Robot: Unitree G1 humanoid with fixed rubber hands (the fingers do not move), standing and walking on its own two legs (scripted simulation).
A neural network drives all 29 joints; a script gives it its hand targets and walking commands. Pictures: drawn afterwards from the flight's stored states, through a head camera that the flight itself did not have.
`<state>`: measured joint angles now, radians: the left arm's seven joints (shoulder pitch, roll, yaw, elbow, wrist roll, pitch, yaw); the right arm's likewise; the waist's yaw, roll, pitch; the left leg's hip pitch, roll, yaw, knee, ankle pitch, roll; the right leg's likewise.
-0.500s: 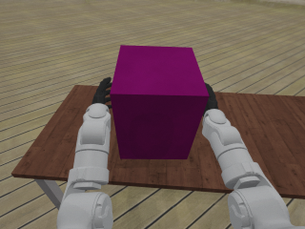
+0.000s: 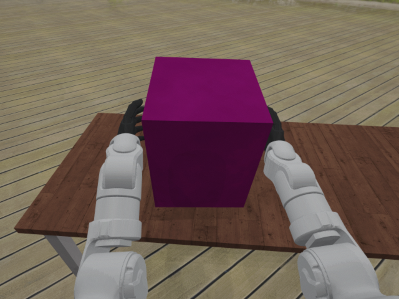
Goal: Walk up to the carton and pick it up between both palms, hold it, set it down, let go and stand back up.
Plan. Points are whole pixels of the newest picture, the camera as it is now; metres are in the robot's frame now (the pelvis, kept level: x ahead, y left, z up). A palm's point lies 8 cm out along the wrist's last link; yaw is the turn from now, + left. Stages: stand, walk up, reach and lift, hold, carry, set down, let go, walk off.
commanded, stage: reach and lift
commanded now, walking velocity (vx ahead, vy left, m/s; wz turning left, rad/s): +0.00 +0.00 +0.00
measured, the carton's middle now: (201, 135) +0.43 +0.00 +0.16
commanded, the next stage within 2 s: hold in 0.34 s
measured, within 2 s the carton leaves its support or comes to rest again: neither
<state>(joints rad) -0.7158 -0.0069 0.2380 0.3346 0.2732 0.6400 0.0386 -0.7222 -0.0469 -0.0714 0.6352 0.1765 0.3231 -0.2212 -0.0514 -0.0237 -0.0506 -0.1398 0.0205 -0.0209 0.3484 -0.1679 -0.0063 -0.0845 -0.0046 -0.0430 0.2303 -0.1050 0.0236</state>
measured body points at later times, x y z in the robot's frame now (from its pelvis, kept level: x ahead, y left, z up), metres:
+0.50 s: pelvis +0.00 +0.00 +0.00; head -0.05 +0.02 +0.45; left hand +0.39 +0.15 +0.21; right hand +0.39 -0.14 +0.19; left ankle +0.01 +0.12 -0.75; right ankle +0.01 -0.13 -0.75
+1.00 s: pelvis +0.00 +0.00 +0.00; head -0.05 +0.02 +0.45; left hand +0.38 +0.16 +0.22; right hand +0.38 -0.14 +0.20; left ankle +0.01 +0.12 -0.75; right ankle +0.01 -0.13 -0.75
